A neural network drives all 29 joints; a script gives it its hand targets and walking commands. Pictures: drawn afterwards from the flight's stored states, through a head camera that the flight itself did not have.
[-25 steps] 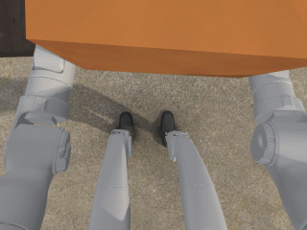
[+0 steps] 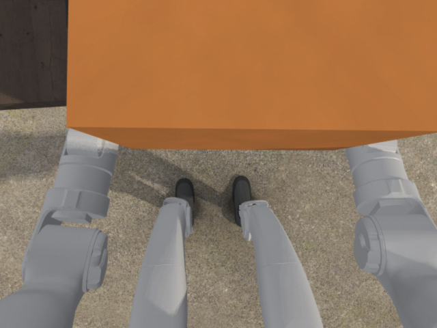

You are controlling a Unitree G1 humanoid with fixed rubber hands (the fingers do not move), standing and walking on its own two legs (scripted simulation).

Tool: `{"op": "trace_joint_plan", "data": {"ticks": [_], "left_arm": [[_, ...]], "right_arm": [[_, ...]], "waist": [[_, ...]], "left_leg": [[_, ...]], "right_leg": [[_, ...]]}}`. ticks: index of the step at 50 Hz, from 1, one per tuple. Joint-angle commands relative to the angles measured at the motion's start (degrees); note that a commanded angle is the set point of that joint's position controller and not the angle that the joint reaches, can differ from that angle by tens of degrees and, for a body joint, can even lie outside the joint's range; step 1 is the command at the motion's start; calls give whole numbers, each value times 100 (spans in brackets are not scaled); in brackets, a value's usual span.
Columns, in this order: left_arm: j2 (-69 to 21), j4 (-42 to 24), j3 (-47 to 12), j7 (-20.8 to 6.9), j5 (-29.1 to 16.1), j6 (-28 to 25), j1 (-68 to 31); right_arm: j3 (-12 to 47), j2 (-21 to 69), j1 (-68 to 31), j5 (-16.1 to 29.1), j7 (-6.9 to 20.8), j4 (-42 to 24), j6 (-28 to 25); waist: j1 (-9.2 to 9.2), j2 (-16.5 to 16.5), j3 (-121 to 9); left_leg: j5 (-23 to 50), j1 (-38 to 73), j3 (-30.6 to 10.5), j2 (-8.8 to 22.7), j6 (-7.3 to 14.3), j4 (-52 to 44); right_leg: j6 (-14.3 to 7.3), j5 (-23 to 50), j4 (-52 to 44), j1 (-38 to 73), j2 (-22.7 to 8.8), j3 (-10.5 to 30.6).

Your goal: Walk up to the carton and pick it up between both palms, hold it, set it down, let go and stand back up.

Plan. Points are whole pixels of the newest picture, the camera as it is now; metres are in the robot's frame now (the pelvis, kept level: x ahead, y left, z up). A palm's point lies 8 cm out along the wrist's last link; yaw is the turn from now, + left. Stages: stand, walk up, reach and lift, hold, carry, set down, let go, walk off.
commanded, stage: reach and lift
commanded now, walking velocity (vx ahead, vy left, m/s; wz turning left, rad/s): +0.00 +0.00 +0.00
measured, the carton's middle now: (244, 22) +0.49 -0.01 +0.01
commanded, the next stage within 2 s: hold in 1.72 s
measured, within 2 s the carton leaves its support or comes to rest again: neither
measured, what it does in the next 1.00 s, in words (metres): shifts its weight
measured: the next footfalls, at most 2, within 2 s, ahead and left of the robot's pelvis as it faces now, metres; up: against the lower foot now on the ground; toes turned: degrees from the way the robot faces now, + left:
none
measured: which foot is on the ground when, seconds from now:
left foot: down 0.00-1.00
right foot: down 0.00-1.00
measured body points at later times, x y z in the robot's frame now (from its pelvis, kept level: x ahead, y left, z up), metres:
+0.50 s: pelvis +0.00 -0.05 +0.01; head +0.25 -0.02 +0.37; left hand +0.41 +0.18 -0.02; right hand +0.44 -0.21 -0.01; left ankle +0.10 +0.10 -0.70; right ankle +0.11 -0.12 -0.70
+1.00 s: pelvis +0.03 -0.07 +0.04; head +0.19 -0.06 +0.45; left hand +0.44 +0.19 +0.13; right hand +0.46 -0.20 +0.13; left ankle +0.10 +0.10 -0.70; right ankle +0.11 -0.12 -0.70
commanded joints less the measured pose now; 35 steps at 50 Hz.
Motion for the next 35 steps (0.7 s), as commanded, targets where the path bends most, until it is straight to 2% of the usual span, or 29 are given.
{"op": "trace_joint_plan", "data": {"ticks": [1, 10, 17, 24, 30, 35], "left_arm": [[-3560, -1316, -3263, -870, 336, 444, -1151], [-3319, -2388, -3500, -849, 174, 616, -1033], [-3090, -3482, -3732, -885, -50, 715, -1096], [-2969, -4905, -4034, -943, -454, 676, -1422], [-2771, -5721, -4162, -1025, -779, 853, -1677], [-2495, -5859, -4023, -1227, -975, 1228, -1911]], "right_arm": [[3027, 2785, -2319, -813, 1051, -2205, -59], [3562, 3089, -2023, -911, 940, -3630, 404], [4130, 3453, -1681, -1004, 765, -5051, 942], [4772, 3798, -1142, -887, 500, -6515, 1622], [5067, 4004, -626, -817, 265, -7127, 2552], [5073, 4129, -420, -642, -28, -7186, 3531]], "waist": [[-282, -124, -8310], [0, -246, -8664], [236, -279, -8801], [414, -68, -8556], [339, 88, -8569], [210, 213, -8560]], "left_leg": [[2317, 4355, -835, -258, -99, -199], [1687, 3983, -715, -315, 83, -436], [1316, 3724, -643, -347, 214, -706], [1099, 3729, -538, -402, 163, -1124], [993, 3821, -353, -431, 120, -1643], [1083, 4188, -226, -434, 154, -1948]], "right_leg": [[255, 1423, -98, 1911, 572, 176], [260, 701, -241, 2552, 376, 263], [288, 80, -435, 3315, 142, 445], [375, -387, -661, 4132, -17, 638], [490, -579, -1066, 4531, -143, 643], [547, -25, -1313, 5052, -183, 467]]}}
